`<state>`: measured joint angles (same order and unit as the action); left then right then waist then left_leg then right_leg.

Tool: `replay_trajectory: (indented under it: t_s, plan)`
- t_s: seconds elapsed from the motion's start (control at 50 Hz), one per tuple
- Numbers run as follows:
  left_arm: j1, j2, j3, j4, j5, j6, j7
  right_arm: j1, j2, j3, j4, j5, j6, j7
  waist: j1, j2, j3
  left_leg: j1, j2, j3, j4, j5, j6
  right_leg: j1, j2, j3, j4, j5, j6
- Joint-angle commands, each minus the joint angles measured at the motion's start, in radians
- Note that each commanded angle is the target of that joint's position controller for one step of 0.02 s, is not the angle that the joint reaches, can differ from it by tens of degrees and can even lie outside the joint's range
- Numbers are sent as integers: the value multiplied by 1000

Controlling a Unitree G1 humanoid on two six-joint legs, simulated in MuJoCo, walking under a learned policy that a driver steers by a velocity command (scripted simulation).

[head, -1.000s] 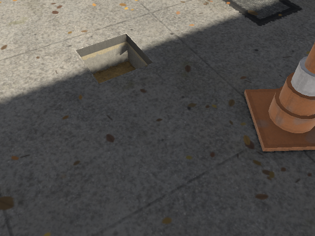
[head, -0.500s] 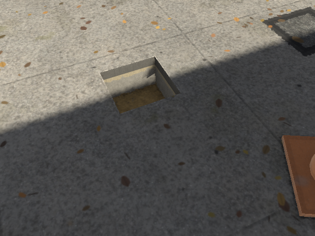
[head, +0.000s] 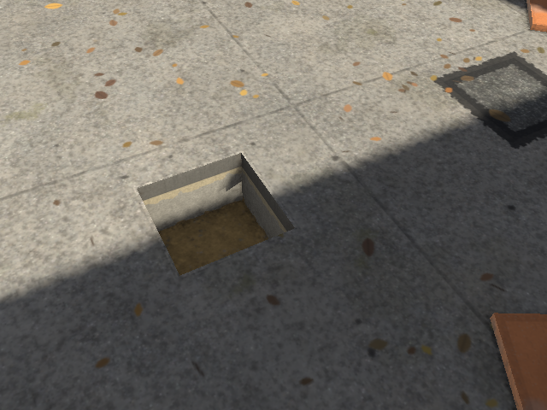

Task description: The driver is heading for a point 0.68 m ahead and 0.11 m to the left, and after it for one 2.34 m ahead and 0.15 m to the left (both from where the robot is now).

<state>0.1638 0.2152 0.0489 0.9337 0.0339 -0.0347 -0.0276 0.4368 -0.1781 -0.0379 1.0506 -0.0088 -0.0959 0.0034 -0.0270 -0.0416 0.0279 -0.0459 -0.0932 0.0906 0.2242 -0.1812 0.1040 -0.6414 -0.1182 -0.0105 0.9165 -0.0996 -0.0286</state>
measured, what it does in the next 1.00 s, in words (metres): walks ahead, turning left: right foot, then left foot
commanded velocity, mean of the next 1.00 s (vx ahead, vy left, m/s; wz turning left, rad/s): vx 0.50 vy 0.00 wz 0.23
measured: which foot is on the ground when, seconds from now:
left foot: down 0.00-0.26, up 0.28-0.82, down 0.84-1.00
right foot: up 0.00-0.22, down 0.24-0.84, up 0.86-1.00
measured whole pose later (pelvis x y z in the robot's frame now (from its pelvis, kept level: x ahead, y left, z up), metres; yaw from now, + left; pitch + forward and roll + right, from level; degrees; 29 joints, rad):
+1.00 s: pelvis +0.51 +0.02 -0.01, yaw +17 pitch +0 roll +0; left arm 0.22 0.22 0.05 0.86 0.03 -0.07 0.00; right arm 0.26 -0.25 -0.08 0.92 -0.01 -0.03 -0.01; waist 0.00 -0.01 0.05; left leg -0.24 -0.14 0.04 0.41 -0.17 0.15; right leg -0.49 -0.08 0.00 1.19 -0.33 0.00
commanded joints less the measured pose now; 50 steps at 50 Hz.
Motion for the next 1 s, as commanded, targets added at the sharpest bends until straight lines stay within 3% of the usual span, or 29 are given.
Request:
replay_trajectory:
  t_s: [0.02, 0.1, 0.16, 0.2, 0.22, 0.24, 0.26, 0.28, 0.3, 0.32, 0.34, 0.38, 0.44, 0.5, 0.62, 0.7, 0.76, 0.8, 0.82, 0.84, 0.86, 0.88, 0.9, 0.92, 0.96, 1.0]
  plan:
    - [-87, 22, -5, -71, -7, -6, -2, 43, -112, -13, -35, 1, -14, -5, 1, 94, 67, -27, 263, -159, -112, 302, 86, -30, 16, -37, -130, 87, 12]
    - [-193, 22, -12, -108, -10, -11, 0, 113, -115, -11, -10, -8, -9, -14, -32, 104, 78, 91, 286, -147, -78, 390, 93, -30, 48, -61, -256, 88, -6]
    - [-227, 34, -9, -130, -11, -22, 1, 123, -126, -15, 4, -17, -4, -23, -27, 107, 87, 172, 320, -149, -25, 492, 98, -13, 67, -65, -318, 6, -39]
    - [-159, 45, -1, -115, -13, -33, 8, 88, -139, -19, 3, -20, -2, -27, 17, 116, 56, 174, 319, -124, 73, 706, 77, 122, 110, -85, -369, -67, -74]
    - [-60, 60, 9, -83, -12, -39, 15, 74, -149, -22, 3, -19, 0, -26, 58, 117, 5, 166, 307, -111, 188, 820, 64, 249, 145, -98, -403, -82, -94]
    - [107, 81, 23, -26, -5, -49, 24, 54, -149, -21, -1, -13, 3, -23, 129, 88, -81, 99, 268, -75, 372, 799, 43, 461, 158, -100, -464, -26, -120]
    - [288, 155, 47, 14, 22, -57, 37, 39, -120, -9, -34, -2, 1, -19, 190, 19, -201, -114, 223, -47, 648, 499, 21, 735, -25, 98, -465, -73, -175]
    - [343, 250, 71, 22, 30, -52, 33, 152, -26, 5, -50, 34, 3, -9, 138, -202, -310, -473, 27, 6, 1029, -254, -26, 977, -311, 587, -564, -110, -320]
    - [273, 205, 64, 13, -12, -37, 23, 93, -123, -22, -42, 5, 7, -12, 126, -51, -261, -563, 57, -138, 1114, -306, -10, 901, -276, 644, -629, -153, -308]
    - [160, 152, 48, -3, -21, -36, 20, 11, -118, -25, -72, 0, 5, -9, 82, -22, -112, -602, 105, -141, 1095, -217, -6, 759, -245, 482, -650, -154, -276]
    - [104, 94, 34, -10, -18, -44, 16, -35, -103, -22, -81, -4, 1, -6, 61, 22, -40, -575, 139, -139, 1039, -153, -8, 636, -200, 383, -691, -77, -246]
    - [92, 37, 16, 12, -21, -55, 24, -27, -74, -22, -77, -26, 24, 3, 6, -3, 2, -484, 178, -132, 943, -110, -27, 499, -116, 243, -737, -5, -188]
    - [168, 64, 20, 46, -21, -77, 31, -36, -51, -22, -80, -29, 53, 18, -11, -4, 7, -485, 178, -118, 897, -70, -46, 475, -102, 152, -772, 76, -183]
    - [222, 82, 21, 57, -16, -84, 34, -158, -65, -24, -123, -22, 70, 22, 8, -3, 56, -595, 188, -134, 818, 37, -56, 492, -97, 84, -816, 63, -162]
    - [289, 70, 10, 66, -20, -89, 45, -344, -48, -10, -189, -18, 67, 29, 48, -14, 81, -625, 164, -72, 562, 207, -54, 582, -85, -60, -807, 226, -112]
    - [353, 77, 10, 88, -10, -78, 63, -455, -43, -1, -244, -23, 68, 32, 80, -14, 99, -624, 142, 8, 437, 166, -19, 709, -116, -120, -751, 372, -113]
    - [332, 108, 16, 86, -11, -66, 75, -419, -59, -9, -250, -26, 66, 27, 45, -42, 57, -512, 83, 61, 387, 33, 33, 776, -135, -174, -610, 719, -105]
    - [308, 142, 25, 76, -7, -52, 78, -273, -94, -30, -210, -28, 61, 22, -19, -67, -34, -340, 12, 89, 369, -63, 82, 776, -137, -205, -369, 908, -98]
    - [291, 155, 29, 62, -11, -43, 74, -137, -123, -47, -168, -35, 54, 19, -81, -50, -105, -155, -9, 70, 291, -40, 113, 694, -125, -223, -159, 819, -81]
    - [268, 143, 25, 27, -19, -44, 68, 6, -208, -78, -141, -48, 51, 7, -151, 39, -196, 87, 147, -158, 227, -118, 181, 471, -93, -230, 157, 499, -50]
    - [280, 53, 12, -49, -36, -56, 43, -31, -298, -99, -167, -26, 61, 0, -75, 310, -280, 369, 441, -742, 111, -94, 347, 19, 150, -170, 545, -406, 15]
    - [164, 133, 24, -83, -26, -68, 37, -16, -293, -97, -169, -8, 78, -3, -109, 131, -257, 355, 435, -771, 43, -67, 357, -122, 127, 27, 596, -367, 5]
    - [103, 121, 19, -109, -35, -82, 33, -73, -251, -86, -167, -5, 80, -12, -80, 81, -134, 246, 420, -630, 36, -17, 319, -160, 67, 47, 539, -283, 0]
    - [119, 119, 19, -99, -35, -88, 34, -114, -193, -72, -167, -6, 74, -11, -28, -6, -53, 93, 379, -540, 12, 78, 269, -97, 29, 45, 421, -232, 3]
    - [139, 98, 17, -101, 1, -46, 32, -166, -155, -56, -176, 2, 57, -21, 41, -1, -17, -69, 284, -414, -7, 198, 214, 27, -3, 50, 293, -220, 30]
    - [141, 82, 16, -115, 15, -5, 26, -143, -171, -56, -174, 11, 34, -19, 59, 28, -20, -121, 241, -366, -11, 272, 208, 60, 0, 34, 210, -208, 54]
Keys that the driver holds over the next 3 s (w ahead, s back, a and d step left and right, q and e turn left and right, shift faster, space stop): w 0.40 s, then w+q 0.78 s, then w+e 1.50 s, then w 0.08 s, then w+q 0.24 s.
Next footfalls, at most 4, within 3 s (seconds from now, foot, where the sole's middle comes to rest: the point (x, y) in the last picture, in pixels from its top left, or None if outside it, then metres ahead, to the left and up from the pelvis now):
0.24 right None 0.30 -0.11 -0.78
0.84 left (241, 385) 0.57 0.07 -0.78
1.38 right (254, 282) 0.87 0.04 -0.78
2.08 left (134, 168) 1.32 0.45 -0.78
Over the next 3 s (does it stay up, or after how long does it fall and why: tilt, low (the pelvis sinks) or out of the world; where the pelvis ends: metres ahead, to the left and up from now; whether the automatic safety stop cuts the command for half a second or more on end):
stays up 1.58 0.14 0.00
